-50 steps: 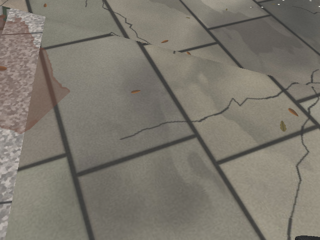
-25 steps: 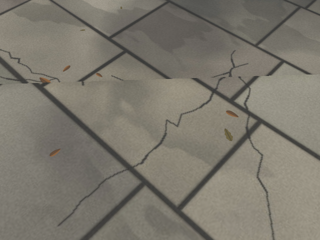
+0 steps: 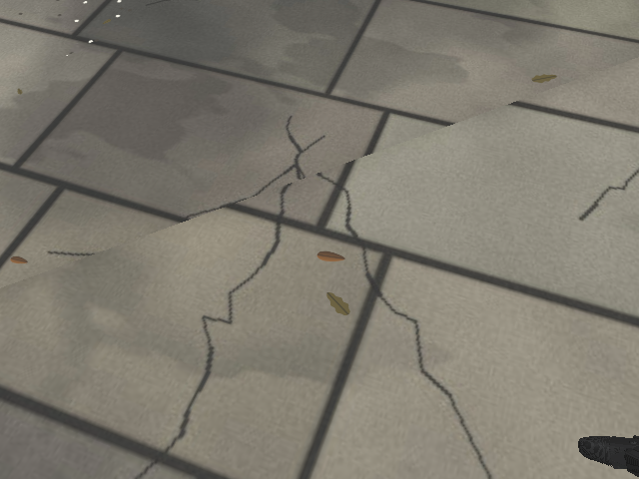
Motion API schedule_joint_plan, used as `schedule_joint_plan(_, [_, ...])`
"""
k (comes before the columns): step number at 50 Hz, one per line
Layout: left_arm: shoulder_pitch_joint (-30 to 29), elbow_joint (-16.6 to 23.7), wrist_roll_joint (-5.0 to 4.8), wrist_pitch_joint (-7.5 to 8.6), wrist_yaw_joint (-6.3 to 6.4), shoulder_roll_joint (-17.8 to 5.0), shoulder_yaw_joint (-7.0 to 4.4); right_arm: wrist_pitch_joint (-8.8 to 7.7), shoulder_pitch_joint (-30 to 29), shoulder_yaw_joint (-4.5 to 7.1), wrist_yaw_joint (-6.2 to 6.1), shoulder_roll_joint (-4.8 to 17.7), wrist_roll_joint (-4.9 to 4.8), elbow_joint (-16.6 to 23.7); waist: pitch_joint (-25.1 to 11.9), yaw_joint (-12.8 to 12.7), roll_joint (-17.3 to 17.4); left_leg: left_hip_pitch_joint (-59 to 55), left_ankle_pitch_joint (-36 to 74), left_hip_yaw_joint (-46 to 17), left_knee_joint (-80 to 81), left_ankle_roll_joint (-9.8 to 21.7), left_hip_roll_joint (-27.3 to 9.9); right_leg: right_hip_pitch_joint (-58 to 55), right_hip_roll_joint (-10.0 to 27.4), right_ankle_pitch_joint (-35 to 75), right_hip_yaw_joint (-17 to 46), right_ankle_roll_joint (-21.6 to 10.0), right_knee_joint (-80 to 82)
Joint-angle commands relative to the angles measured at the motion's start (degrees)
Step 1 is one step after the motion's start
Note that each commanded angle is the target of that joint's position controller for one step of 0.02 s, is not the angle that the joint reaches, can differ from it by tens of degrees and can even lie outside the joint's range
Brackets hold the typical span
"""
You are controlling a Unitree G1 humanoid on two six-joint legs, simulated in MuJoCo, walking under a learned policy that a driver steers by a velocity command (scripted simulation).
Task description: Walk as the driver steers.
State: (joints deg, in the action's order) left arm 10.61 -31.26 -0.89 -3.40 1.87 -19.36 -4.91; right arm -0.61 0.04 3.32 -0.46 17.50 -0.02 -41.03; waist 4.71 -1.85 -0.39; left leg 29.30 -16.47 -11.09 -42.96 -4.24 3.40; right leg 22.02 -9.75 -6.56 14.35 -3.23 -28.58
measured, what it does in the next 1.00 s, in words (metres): steps on the spot, turning right: left foot, then right foot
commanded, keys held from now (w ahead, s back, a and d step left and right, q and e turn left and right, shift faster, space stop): e+shift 0.30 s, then shift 0.70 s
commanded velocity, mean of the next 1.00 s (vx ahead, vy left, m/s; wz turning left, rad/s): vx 0.01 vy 0.00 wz -0.52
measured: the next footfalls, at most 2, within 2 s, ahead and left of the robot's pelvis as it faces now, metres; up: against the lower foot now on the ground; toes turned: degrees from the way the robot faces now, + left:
left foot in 0.10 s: +0.13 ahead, +0.15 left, +0.00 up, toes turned -16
right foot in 0.54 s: +0.00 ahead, -0.09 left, +0.00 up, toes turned -27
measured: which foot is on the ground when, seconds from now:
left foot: up 0.00-0.08, down 0.10-0.56, up 0.58-0.86, down 0.88-1.00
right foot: down 0.00-0.10, up 0.12-0.52, down 0.54-1.00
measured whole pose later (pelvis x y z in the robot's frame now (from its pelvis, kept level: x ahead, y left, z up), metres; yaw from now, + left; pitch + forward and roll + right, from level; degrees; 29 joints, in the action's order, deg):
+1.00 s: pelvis +0.03 +0.03 +0.00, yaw -30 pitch -1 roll +0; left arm 8.4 -43.0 1.1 -0.7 0.2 -13.6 -0.7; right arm 0.7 10.2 1.4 -0.3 14.8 0.8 -45.5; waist 1.4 0.4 -0.8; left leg 12.4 -16.4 0.7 -29.3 -1.1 -1.9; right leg 12.5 -1.6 -15.8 1.9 -0.4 -28.8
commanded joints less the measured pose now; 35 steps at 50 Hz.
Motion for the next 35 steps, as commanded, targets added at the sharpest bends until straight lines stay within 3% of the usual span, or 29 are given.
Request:
schedule_joint_plan(1, [-1.48, 4.86, -0.04, 0.24, -0.07, -8.95, -2.94, -1.20, 0.74, 1.67, 0.20, 5.15, -0.20, 3.26, -10.60, 0.45, -8.85, -6.05, 0.49, 1.60, 6.05, 0.54, 1.56, -7.45, 12.99, -2.81, 18.42, -6.84, 6.90])
schedule_joint_plan(4, [-3.30, 5.49, -0.74, -0.08, -0.40, -8.04, -2.65, -1.92, 5.33, 2.94, 0.50, 6.92, -0.30, 1.94, -10.61, 2.72, -9.24, -16.15, 8.12, 2.61, 21.13, 2.61, -0.77, -5.37, 9.89, -5.85, 19.46, -3.93, 2.23])
schedule_joint_plan(5, [0.34, 5.01, -0.67, -0.16, -0.65, -4.99, -1.75, -1.59, 5.59, 3.65, 0.20, 9.78, 0.28, 2.28, -12.96, 0.90, -1.56, -23.46, 8.11, -4.62, 24.66, 6.39, -10.68, -0.76, 5.60, -21.98, 14.11, -1.27, -6.54])
schedule_joint_plan(6, [1.32, 6.20, -1.09, 0.06, -0.74, -4.00, -1.45, -0.75, 3.93, 3.92, -0.19, 13.03, 1.88, 2.88, -10.56, -1.44, 13.97, -24.36, 10.60, -18.17, 28.14, 14.30, -20.73, 9.98, -2.32, -29.58, 0.22, 1.79, -19.02])
schedule_joint_plan(7, [1.98, 5.87, -0.14, 0.95, -1.15, -9.50, -2.89, -1.04, 2.80, 3.63, -0.26, 10.48, 3.06, 3.86, -8.90, -1.36, 14.09, -20.63, 9.67, -22.58, 28.85, 17.95, -25.01, 13.17, 2.96, -26.53, -0.88, 4.20, -30.30])
schedule_joint_plan(8, [2.46, 4.32, -0.37, 0.94, -1.40, -11.93, -3.68, -0.97, 0.14, 2.80, -0.77, 7.56, 2.41, 5.14, -7.71, -1.60, 10.35, -19.40, 7.67, -16.02, 27.80, 16.91, -22.45, 13.16, 5.45, -22.26, -2.50, 5.30, -34.72])
schedule_joint_plan(9, [3.22, 2.91, -0.40, 0.50, -1.30, -11.31, -3.74, -0.58, -1.31, 2.43, -1.35, 6.14, 1.56, 5.72, -6.58, -1.50, 7.67, -18.73, 5.65, -9.84, 26.98, 14.73, -18.53, 13.40, 6.48, -18.58, -3.82, 6.19, -37.59])
schedule_joint_plan(10, [4.12, 2.31, -0.15, 0.07, -1.19, -9.95, -3.39, -0.24, -1.44, 2.21, -1.97, 5.96, 0.87, 5.97, -6.24, -1.13, 6.54, -19.49, 6.41, -6.46, 26.47, 13.94, -16.89, 14.81, 7.23, -15.93, -5.15, 6.97, -41.79])
schedule_joint_plan(12, [3.26, 2.90, -0.78, -0.13, -1.51, -8.00, -2.53, 0.24, 0.38, 1.84, -2.58, 6.04, 1.11, 5.79, -5.34, 0.40, 5.76, -19.85, 11.71, -0.44, 27.00, 14.81, -15.86, 16.34, 9.35, -13.77, -9.12, 8.11, -44.22])
schedule_joint_plan(14, [-0.17, 4.41, -1.23, 0.07, -1.41, -6.63, -1.79, 0.67, 3.62, 2.06, -2.68, 6.93, 1.62, 5.20, -5.78, 3.00, 7.14, -24.19, 14.10, 2.56, 27.48, 16.08, -16.50, 18.61, 11.92, -12.67, -11.53, 9.31, -40.45])
schedule_joint_plan(16, [-2.47, 5.33, -0.85, 0.19, -1.32, -5.75, -1.24, 1.01, 6.52, 2.41, -2.39, 7.96, 1.73, 4.55, -7.10, 5.04, 7.51, -27.52, 16.03, 3.39, 27.49, 17.53, -18.11, 18.30, 13.61, -13.73, -11.91, 10.21, -36.34])
schedule_joint_plan(18, [-3.03, 5.60, -0.18, 0.38, -1.28, -4.31, -0.51, 1.24, 7.22, 2.80, -1.63, 9.17, 1.39, 4.06, -8.51, 5.27, 7.45, -28.18, 18.29, 4.86, 26.96, 18.27, -18.97, 14.77, 13.97, -15.70, -12.20, 10.03, -31.01])
schedule_joint_plan(20, [-2.54, 5.17, 0.26, 0.47, -1.32, -3.33, 0.11, 1.37, 6.06, 3.15, -0.72, 10.24, 0.91, 4.04, -9.40, 4.65, 8.08, -26.14, 20.57, 7.38, 26.41, 18.24, -19.17, 8.92, 13.50, -16.99, -13.64, 9.18, -24.89])
schedule_joint_plan(24, [-0.97, 3.67, 0.28, 0.14, -1.58, -3.68, 0.17, 1.17, 6.45, 3.24, 0.57, 10.85, -0.73, 2.65, -10.29, 3.60, 10.27, -25.55, 26.08, 8.71, 23.23, 17.51, -20.41, 0.18, 11.09, -15.97, -15.96, 6.83, -11.52])
schedule_joint_plan(26, [3.14, 1.44, 0.28, 0.08, -1.97, -3.49, -0.05, 1.16, 6.08, 2.81, 0.49, 10.08, -2.06, 1.67, -10.68, 0.89, 9.97, -23.03, 26.40, 10.49, 18.58, 14.56, -19.37, -8.87, 9.46, -6.13, -17.22, 3.56, 3.74])
schedule_joint_plan(27, [4.00, 0.90, 0.28, 0.03, -1.83, -5.22, -0.51, 0.80, 9.43, 2.09, 0.58, 7.90, -2.20, 0.10, -11.11, 0.99, 7.08, -17.94, 20.72, 12.80, 15.22, 10.42, -17.46, -16.54, 10.37, 1.19, -14.49, 1.55, 9.17])
schedule_joint_plan(28, [4.93, 1.33, 0.41, -0.06, -1.15, -9.18, -1.25, 0.31, 10.52, 0.53, 1.08, 3.54, 0.58, 0.93, -13.44, 2.50, -5.89, -6.61, 1.68, 17.90, 3.57, 4.54, -12.47, -26.72, 21.83, 18.55, 0.06, -1.91, 8.48])
schedule_joint_plan(29, [2.11, 2.37, 1.93, 0.29, -1.13, -12.44, -1.63, 0.00, 8.51, 0.33, 0.92, 3.35, 1.43, 3.11, -12.35, 1.93, -15.93, 4.28, -19.20, 17.80, -4.65, 0.67, -6.52, -23.74, 32.76, 25.51, 10.04, -13.18, 7.16])
schedule_joint_plan(30, [2.43, 2.32, 2.93, 1.43, -1.49, -9.01, -0.98, 0.35, 4.77, 1.62, 0.19, 7.54, 0.70, 3.11, -12.48, -1.76, -9.72, 3.88, -19.99, 12.18, -13.40, -0.05, -7.52, -19.65, 31.47, 22.45, 8.06, -15.67, 8.38])
schedule_joint_plan(31, [0.50, 1.09, 3.00, 2.40, -1.63, -7.21, -0.22, 0.79, 5.10, 2.03, 0.03, 7.81, -0.34, 2.72, -10.79, -0.13, -9.23, 3.42, -16.97, 10.60, -16.31, 0.34, -7.81, -17.34, 27.89, 19.59, 3.46, -13.29, 8.80])
schedule_joint_plan(32, [-2.28, 0.72, 2.32, 2.96, -1.58, -6.75, -0.17, 1.30, 7.16, 2.16, -0.36, 7.23, -0.44, 1.21, -9.73, 1.30, -8.22, 3.16, -13.54, 10.09, -16.37, 0.24, -7.96, -16.40, 24.79, 16.25, 0.27, -10.63, 8.92])
schedule_joint_plan(33, [-4.28, 0.46, 1.54, 3.36, -1.52, -5.56, 0.33, 1.79, 8.23, 2.31, -0.69, 7.54, 0.20, 0.53, -8.73, 1.93, -8.60, 2.60, -10.16, 9.85, -16.49, -0.37, -7.88, -15.28, 23.84, 18.71, -1.34, -9.61, 8.73])
schedule_joint_plan(35, [-5.79, -0.35, 1.68, 3.55, -1.24, -3.27, 1.33, 1.93, 10.45, 2.02, -0.65, 6.25, 0.28, -0.26, -9.34, 3.55, -8.17, -2.24, -5.83, 10.20, -15.29, -1.24, -7.09, -12.70, 21.61, 23.26, -4.62, -9.23, 8.25])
